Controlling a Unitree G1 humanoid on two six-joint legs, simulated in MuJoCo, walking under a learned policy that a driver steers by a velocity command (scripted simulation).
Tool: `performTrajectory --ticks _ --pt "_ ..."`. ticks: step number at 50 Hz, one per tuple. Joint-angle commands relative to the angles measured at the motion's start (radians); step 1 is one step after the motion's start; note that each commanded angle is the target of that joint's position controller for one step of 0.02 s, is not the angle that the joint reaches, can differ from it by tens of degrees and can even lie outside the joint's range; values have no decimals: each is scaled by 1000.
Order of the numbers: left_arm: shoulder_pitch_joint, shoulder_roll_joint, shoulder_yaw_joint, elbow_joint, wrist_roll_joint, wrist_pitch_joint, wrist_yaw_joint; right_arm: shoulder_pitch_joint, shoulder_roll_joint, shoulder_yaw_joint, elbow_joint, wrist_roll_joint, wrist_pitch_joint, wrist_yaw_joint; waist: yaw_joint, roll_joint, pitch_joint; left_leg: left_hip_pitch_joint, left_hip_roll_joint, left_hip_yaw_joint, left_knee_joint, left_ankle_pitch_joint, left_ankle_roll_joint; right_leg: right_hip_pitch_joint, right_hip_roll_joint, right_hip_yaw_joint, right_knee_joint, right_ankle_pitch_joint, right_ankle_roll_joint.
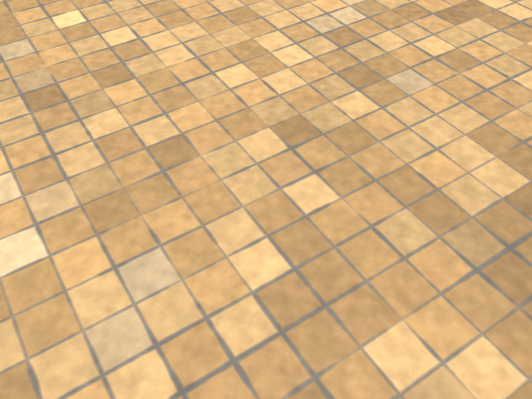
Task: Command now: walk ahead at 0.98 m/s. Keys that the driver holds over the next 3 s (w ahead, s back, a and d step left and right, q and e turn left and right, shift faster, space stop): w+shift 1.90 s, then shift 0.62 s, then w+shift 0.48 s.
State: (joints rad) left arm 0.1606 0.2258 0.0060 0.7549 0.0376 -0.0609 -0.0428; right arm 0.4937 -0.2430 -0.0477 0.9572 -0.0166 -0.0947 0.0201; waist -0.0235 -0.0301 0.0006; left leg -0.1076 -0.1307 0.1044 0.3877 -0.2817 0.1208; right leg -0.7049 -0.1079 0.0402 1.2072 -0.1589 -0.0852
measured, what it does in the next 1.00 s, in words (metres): walks ahead: right foot, then left foot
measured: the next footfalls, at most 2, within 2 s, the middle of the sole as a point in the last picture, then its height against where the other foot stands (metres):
right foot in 0.26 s outside the picture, level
left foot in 0.70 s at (241, 272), level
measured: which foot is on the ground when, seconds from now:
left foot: down 0.00-0.26, up 0.28-0.68, down 0.70-1.00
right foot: up 0.00-0.24, down 0.26-0.72, up 0.74-1.00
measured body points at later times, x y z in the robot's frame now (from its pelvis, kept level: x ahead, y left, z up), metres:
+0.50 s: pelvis +0.48 -0.03 +0.00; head +0.49 -0.03 +0.45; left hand +0.40 +0.23 -0.13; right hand +0.66 -0.27 -0.09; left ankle +0.58 +0.13 -0.65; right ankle +0.41 -0.09 -0.74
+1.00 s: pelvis +0.97 +0.02 +0.00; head +0.99 +0.01 +0.45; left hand +1.18 +0.25 -0.08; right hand +0.88 -0.25 -0.13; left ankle +0.87 +0.09 -0.73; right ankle +1.15 -0.13 -0.67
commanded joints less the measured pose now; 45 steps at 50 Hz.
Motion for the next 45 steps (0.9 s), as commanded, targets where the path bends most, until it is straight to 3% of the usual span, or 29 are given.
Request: performTrajectory --ticks 1,4,8,10,11,12,13,14,15,16,17,19,20,22,24,25,28,31,33,34,35,36,37,38,39,40,42,43,45 --pt "-110 66 2 -82 -2 -3 -7 -49 -74 -5 -69 18 -42 8 29 18 193 -203 225 -216 -380 83 89 -37 -38 -60 -223 175 23" --pt "-217 26 -18 -109 -17 -17 -23 21 -100 -4 -49 36 -57 2 -8 30 168 -140 225 -139 -420 417 44 125 12 -136 -487 384 1" --pt "-263 72 -8 -110 -15 -20 -9 64 -150 -2 -15 17 -47 -16 -17 76 107 196 264 -82 -311 981 9 174 111 -194 -655 332 -39" --pt "-149 120 11 -83 -11 -18 8 58 -197 -10 -1 -10 -23 -38 58 148 2 314 305 -82 -84 1314 -5 290 182 -191 -662 157 -61" --pt "20 158 30 -32 -15 -17 21 35 -217 -16 2 -26 -7 -48 138 170 -84 309 322 -83 119 1358 -4 445 199 -168 -662 76 -80" --pt "235 190 50 39 -13 -16 38 -20 -228 -21 -7 -32 7 -53 242 157 -168 221 306 -62 390 1242 0 655 172 -143 -713 46 -103" --pt "412 263 77 76 6 -10 58 -42 -167 -10 -34 -34 4 -47 287 81 -275 -16 239 -60 759 854 17 909 -11 47 -631 -226 -137" --pt "357 310 93 71 25 -11 49 93 -1 25 -74 34 -20 -13 113 -289 -401 -481 30 -139 1168 -137 -38 1208 -294 689 -793 -444 -288" --pt "292 249 98 69 5 -9 29 -4 -110 13 -86 32 -31 -23 153 -112 -338 -636 83 -212 1190 -89 2 1159 -254 760 -916 -478 -290" --pt "230 191 86 80 -1 -22 26 -142 -122 11 -120 30 -36 -25 137 -19 -163 -672 142 -208 1123 2 10 997 -222 570 -941 -358 -253" --pt "212 129 74 103 3 -30 22 -176 -102 18 -132 21 -36 -20 95 76 -61 -628 176 -202 1042 25 12 823 -190 458 -975 -240 -222" --pt "204 69 50 141 3 -45 32 -183 -57 29 -147 -17 -4 4 12 65 14 -534 217 -213 946 25 -7 602 -105 306 -1023 -195 -158" --pt "216 66 46 156 -7 -54 34 -182 -35 35 -151 -25 11 15 -9 36 40 -532 234 -206 907 20 -20 553 -86 263 -1056 -190 -146" --pt "238 94 49 174 -26 -71 30 -271 -31 43 -193 -34 25 29 -17 14 110 -604 267 -162 819 63 -45 491 -61 187 -1126 -135 -144" --pt "261 109 50 177 -30 -80 20 -409 -46 51 -251 -32 22 33 3 16 162 -629 278 -102 640 196 -59 455 -15 91 -1174 24 -138" --pt "264 111 49 174 -36 -84 16 -447 -44 56 -264 -27 19 36 9 29 160 -583 272 -79 530 284 -62 439 15 40 -1177 103 -126" --pt "330 143 51 197 -55 -100 20 -566 -37 69 -293 -7 8 49 49 27 179 -403 221 -3 273 501 -35 457 -3 -13 -1261 344 -100" --pt "374 186 52 220 -42 -89 28 -590 -77 59 -298 -11 6 36 56 -8 131 -394 154 37 165 466 2 730 -34 -58 -1174 739 -70" --pt "377 231 59 230 -16 -66 47 -478 -120 39 -273 -19 4 18 -16 -78 12 -269 79 39 164 296 27 854 -69 -70 -936 1090 -51" --pt "357 252 65 233 -3 -49 59 -303 -158 20 -220 -17 6 4 -98 -104 -81 -97 53 20 173 212 43 841 -82 -73 -724 1149 -44" --pt "314 258 67 224 3 -36 67 -91 -195 -2 -149 -19 10 -14 -201 -94 -167 115 83 -9 148 169 62 745 -59 -90 -448 1030 -36" --pt "315 179 52 198 10 -37 64 83 -280 -31 -115 -34 16 -34 -234 2 -286 349 288 -229 213 -83 89 531 12 -91 -62 610 -46" --pt "449 36 22 157 -62 -56 35 38 -331 -51 -116 -46 17 -22 -80 368 -443 616 552 -869 6 -311 244 119 208 -3 342 -279 2" --pt "333 137 37 142 -54 -64 47 -38 -261 -52 -122 -25 19 -6 -103 180 -355 562 494 -893 -90 -295 213 -21 141 72 361 -224 -35" --pt "198 147 39 108 -52 -67 48 -101 -201 -40 -111 -19 7 -4 -90 89 -180 400 460 -695 -98 -147 182 -59 90 56 293 -132 -39" --pt "158 124 31 97 -39 -67 45 -123 -144 -30 -90 -24 -2 -1 -52 -9 -85 234 421 -580 -122 -16 158 -18 59 51 220 -112 -39" --pt "162 77 20 83 -4 -37 24 -130 -70 -5 -57 -23 -14 -8 30 8 -20 19 355 -448 -167 26 117 79 18 62 126 -114 -24" --pt "160 51 14 76 4 -21 12 -127 -65 -2 -41 -10 -20 -11 53 42 6 -42 337 -414 -213 -25 114 86 2 55 84 -126 -9" --pt "58 51 7 31 12 -6 -3 -106 -79 -3 -24 6 -36 -10 58 61 98 -108 314 -342 -289 17 113 11 -33 22 -13 -88 16"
